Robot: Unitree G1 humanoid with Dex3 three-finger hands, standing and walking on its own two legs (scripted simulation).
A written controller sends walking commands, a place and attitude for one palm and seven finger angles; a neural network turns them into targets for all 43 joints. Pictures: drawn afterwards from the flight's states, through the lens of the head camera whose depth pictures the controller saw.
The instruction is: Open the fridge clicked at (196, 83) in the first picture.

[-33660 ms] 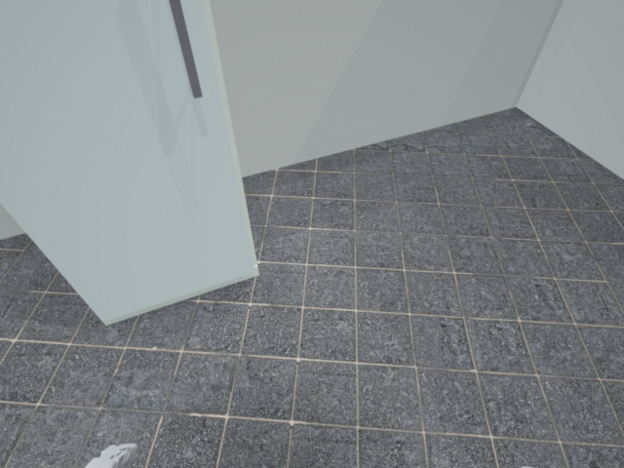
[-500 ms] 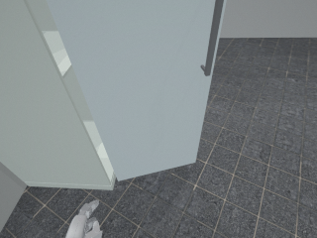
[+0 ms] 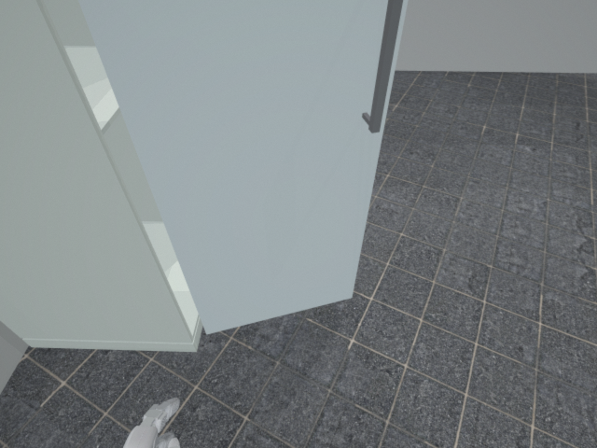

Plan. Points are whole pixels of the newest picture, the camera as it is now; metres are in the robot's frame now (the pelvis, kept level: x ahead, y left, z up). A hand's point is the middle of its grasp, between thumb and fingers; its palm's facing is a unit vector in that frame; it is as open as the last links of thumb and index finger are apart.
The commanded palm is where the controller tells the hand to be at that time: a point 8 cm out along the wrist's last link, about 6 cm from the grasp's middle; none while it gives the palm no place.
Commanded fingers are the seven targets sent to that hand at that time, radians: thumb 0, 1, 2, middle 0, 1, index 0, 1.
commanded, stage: let the arm hang, fingers relaxed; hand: right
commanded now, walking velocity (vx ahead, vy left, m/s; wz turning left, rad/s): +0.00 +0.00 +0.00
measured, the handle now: (382, 47) +0.73 -0.12 +0.23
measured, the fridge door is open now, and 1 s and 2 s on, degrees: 72 72 72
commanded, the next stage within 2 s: look to check the result in 1.16 s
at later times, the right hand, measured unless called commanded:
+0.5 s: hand out of the picture +0.07 -0.17 -0.17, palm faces +0.08 +0.98 -0.17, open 7.0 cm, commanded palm none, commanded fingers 0.00 -0.90 -0.90 0.20 0.30 0.20 0.30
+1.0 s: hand out of the picture +0.04 -0.16 -0.16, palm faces +0.05 +0.98 -0.19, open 7.3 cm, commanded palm none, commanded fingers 0.00 -0.90 -0.90 0.20 0.30 0.20 0.30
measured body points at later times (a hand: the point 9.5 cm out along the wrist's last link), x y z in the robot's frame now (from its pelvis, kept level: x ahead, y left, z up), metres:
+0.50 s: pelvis +0.02 +0.01 +0.00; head +0.05 -0.01 +0.45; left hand +0.07 +0.26 -0.13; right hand +0.07 -0.22 -0.16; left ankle +0.05 +0.12 -0.73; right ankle +0.01 -0.08 -0.73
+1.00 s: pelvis +0.03 +0.01 +0.02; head +0.04 +0.01 +0.47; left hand +0.05 +0.23 -0.14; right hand +0.04 -0.22 -0.15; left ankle +0.05 +0.12 -0.73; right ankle +0.01 -0.08 -0.73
